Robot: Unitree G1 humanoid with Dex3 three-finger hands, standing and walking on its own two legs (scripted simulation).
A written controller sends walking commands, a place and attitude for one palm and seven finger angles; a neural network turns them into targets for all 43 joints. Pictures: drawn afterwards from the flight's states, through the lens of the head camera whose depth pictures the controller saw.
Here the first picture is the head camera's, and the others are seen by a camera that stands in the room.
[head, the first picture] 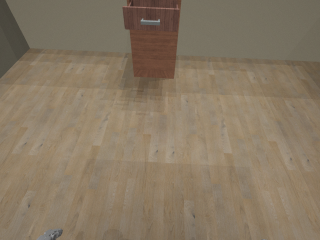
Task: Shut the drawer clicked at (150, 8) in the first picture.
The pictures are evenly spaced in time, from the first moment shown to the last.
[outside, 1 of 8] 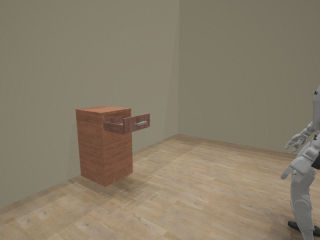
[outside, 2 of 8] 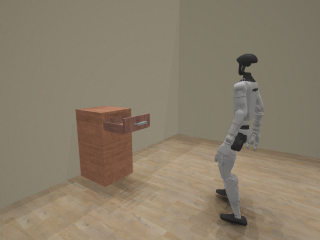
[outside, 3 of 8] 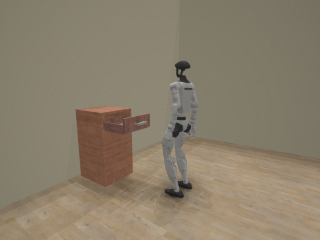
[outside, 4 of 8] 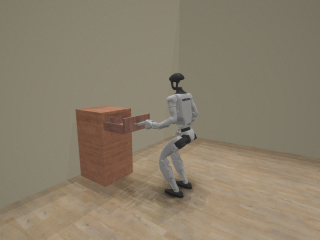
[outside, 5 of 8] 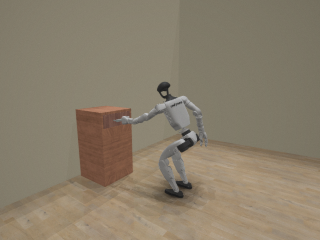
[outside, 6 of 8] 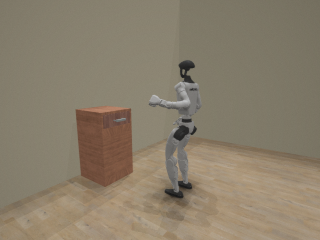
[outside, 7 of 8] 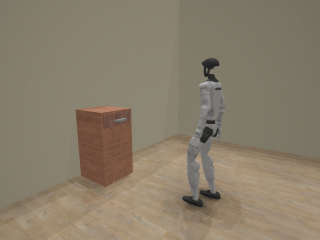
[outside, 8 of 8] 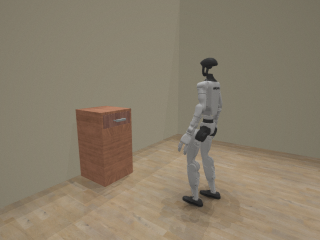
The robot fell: no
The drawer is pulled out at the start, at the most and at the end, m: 0.30 0.30 0.00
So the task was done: yes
